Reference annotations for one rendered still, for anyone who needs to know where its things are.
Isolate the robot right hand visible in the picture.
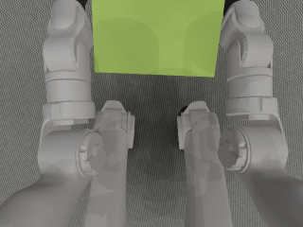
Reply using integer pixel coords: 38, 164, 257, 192
223, 0, 251, 16

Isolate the robot right shin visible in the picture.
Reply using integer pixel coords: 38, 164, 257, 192
184, 101, 221, 138

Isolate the carton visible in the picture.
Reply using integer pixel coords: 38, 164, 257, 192
91, 0, 225, 78

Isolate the robot right forearm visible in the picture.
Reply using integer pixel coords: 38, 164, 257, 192
219, 0, 288, 149

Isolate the robot left thigh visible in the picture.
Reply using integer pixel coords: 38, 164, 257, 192
80, 108, 135, 227

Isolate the robot left forearm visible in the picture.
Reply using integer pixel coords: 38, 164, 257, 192
37, 0, 96, 164

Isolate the right robot upper arm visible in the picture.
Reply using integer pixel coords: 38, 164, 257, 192
217, 125, 303, 227

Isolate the left robot upper arm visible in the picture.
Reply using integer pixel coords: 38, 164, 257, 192
0, 129, 107, 227

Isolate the robot left hand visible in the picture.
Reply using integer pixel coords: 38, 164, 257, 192
76, 0, 88, 11

